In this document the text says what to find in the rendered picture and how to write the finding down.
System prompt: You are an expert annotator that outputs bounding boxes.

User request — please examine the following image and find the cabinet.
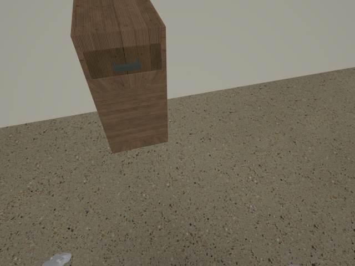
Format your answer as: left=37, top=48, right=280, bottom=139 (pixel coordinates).
left=70, top=0, right=168, bottom=154

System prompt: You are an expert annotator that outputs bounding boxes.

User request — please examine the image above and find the handle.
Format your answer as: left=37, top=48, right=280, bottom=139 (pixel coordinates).
left=113, top=59, right=141, bottom=73

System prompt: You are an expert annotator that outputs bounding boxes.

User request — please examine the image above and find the left robot hand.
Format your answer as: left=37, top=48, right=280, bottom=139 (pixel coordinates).
left=42, top=253, right=72, bottom=266

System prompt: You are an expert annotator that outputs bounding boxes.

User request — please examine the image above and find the drawer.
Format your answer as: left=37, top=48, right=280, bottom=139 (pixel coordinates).
left=83, top=43, right=162, bottom=79

